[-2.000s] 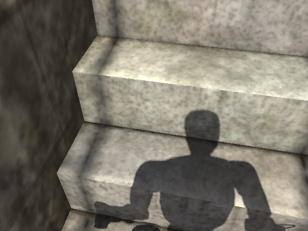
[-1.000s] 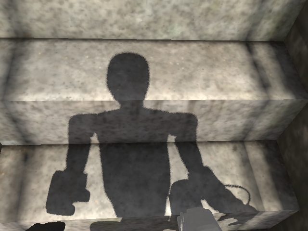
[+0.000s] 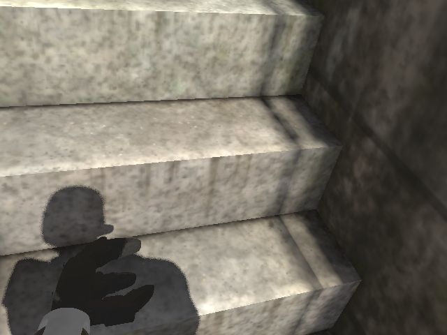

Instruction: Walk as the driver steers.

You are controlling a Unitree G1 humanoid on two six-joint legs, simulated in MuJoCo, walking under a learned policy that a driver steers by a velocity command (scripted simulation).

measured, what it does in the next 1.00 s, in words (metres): goes down, backwards: right foot 0.22 m lower, then left foot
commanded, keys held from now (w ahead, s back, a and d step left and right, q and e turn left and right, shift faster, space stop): w+q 0.18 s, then w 0.60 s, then w+e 0.22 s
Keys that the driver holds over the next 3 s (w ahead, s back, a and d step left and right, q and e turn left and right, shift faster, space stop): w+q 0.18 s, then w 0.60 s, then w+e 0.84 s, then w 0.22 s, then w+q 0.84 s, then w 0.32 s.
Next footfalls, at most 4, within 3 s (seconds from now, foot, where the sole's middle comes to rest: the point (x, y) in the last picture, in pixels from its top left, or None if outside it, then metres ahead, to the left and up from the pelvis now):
0.46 right None -0.24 -0.15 -0.94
0.70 left None -0.21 0.13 -0.93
1.08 right None -0.38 -0.20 -1.16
1.32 left None -0.38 0.07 -1.16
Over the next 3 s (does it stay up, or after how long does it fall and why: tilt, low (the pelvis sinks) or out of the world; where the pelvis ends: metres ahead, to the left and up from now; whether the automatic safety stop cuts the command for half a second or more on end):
stays up -0.09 -0.03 -0.13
